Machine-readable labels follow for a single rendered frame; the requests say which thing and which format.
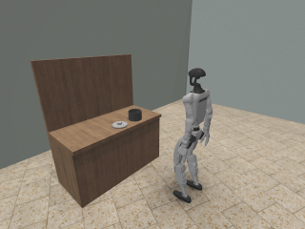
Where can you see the left robot upper arm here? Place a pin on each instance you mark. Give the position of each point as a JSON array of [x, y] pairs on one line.
[[188, 103]]

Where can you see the robot left hand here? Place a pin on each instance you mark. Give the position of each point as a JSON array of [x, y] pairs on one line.
[[182, 151]]

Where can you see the robot torso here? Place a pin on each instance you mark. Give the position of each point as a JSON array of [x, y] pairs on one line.
[[199, 109]]

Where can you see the table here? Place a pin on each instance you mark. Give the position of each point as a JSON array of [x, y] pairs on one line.
[[80, 99]]

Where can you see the robot right thigh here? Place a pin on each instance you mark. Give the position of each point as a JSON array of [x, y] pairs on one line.
[[190, 156]]

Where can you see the robot right hand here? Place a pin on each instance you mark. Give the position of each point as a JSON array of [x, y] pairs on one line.
[[207, 135]]

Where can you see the right robot upper arm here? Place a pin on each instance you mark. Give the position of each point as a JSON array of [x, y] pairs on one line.
[[209, 108]]

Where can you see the robot left forearm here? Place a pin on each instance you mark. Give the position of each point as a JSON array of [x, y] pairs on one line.
[[188, 133]]

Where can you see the lid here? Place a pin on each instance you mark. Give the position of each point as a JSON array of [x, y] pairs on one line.
[[119, 126]]

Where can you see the pot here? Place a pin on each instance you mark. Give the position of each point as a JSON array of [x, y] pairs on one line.
[[134, 115]]

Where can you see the robot right forearm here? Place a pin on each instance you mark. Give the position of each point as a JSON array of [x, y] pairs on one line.
[[207, 122]]

